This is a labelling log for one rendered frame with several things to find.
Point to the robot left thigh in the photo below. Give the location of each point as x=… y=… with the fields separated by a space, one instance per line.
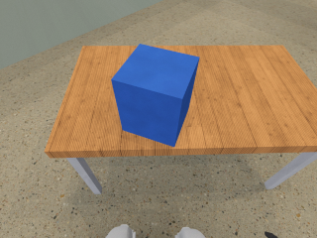
x=121 y=232

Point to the table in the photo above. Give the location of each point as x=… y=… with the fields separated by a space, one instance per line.
x=246 y=99

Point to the robot right thigh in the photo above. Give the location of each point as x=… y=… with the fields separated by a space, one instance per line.
x=189 y=233

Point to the carton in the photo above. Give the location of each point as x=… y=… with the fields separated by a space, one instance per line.
x=153 y=90

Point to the robot thigh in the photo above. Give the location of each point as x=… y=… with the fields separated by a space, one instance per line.
x=121 y=232
x=189 y=233

